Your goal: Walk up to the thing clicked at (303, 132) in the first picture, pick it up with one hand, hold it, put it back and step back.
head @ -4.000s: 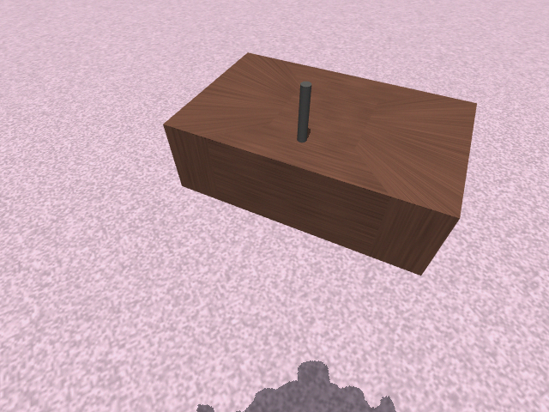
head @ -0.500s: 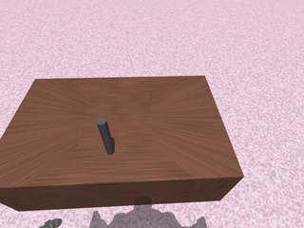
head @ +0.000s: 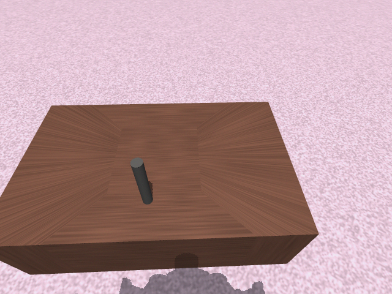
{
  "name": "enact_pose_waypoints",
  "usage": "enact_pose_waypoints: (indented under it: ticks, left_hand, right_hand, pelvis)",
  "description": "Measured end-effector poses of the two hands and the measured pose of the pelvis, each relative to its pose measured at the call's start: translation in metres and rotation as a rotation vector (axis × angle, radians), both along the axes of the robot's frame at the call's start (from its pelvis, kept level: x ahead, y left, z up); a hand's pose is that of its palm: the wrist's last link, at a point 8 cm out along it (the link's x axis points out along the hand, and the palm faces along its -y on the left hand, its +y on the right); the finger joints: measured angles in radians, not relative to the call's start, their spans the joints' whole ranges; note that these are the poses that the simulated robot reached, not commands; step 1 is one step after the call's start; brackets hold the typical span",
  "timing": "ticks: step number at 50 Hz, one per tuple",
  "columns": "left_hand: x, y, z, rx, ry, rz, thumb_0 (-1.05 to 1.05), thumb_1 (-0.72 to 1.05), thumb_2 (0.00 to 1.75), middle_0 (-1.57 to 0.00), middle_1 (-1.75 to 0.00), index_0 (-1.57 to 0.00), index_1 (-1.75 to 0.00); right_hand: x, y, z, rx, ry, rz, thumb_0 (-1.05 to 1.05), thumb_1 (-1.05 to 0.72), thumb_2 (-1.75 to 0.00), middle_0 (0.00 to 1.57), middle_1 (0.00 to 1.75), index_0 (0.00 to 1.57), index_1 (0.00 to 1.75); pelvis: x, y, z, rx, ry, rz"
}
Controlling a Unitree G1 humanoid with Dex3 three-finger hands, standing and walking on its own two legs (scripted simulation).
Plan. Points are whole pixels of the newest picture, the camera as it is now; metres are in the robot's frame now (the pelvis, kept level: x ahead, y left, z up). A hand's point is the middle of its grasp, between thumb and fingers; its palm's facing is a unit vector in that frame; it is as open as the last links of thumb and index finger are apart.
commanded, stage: walk up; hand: left
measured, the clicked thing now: (142, 183) +0.53 +0.20 -0.26
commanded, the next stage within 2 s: stand in 0.40 s
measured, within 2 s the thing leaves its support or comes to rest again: neither
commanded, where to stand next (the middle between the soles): +0.05 -0.03 m, yaw +2 degrees
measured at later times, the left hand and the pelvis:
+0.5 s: hand out of the picture +0.09 +0.26 -0.15, palm faces +0.00 -0.95 -0.32, open 7.4 cm; pelvis +0.01 +0.01 +0.01, yaw +0 degrees
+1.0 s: hand out of the picture +0.08 +0.27 -0.15, palm faces +0.00 -0.94 -0.35, open 7.4 cm; pelvis +0.00 +0.01 +0.01, yaw +1 degrees
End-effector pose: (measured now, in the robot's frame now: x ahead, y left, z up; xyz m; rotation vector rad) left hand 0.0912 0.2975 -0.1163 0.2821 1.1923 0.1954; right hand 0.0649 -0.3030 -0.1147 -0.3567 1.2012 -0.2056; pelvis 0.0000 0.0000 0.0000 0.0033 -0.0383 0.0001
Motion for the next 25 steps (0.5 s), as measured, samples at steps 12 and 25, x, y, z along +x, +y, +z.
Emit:
enact_pose_waypoints:
  ticks: [12,25]
  left_hand:
    - [0.000,0.003,-0.003,-0.011,0.020,0.011,0.00,0.90,0.90,-0.20,-0.30,-0.20,-0.30]
    - [-0.004,0.003,-0.001,-0.002,0.042,0.008,0.00,0.90,0.90,-0.20,-0.30,-0.20,-0.30]
  right_hand:
    - [0.015,0.004,0.007,-0.012,-0.013,0.000,0.01,-0.90,-0.90,0.21,0.30,0.21,0.30]
    - [0.022,0.008,0.004,0.007,0.007,-0.011,0.01,-0.91,-0.90,0.21,0.30,0.20,0.30]
  pelvis:
    - [0.006,0.005,0.003,-0.003,0.004,0.004]
    - [0.010,0.007,0.005,-0.005,0.003,0.008]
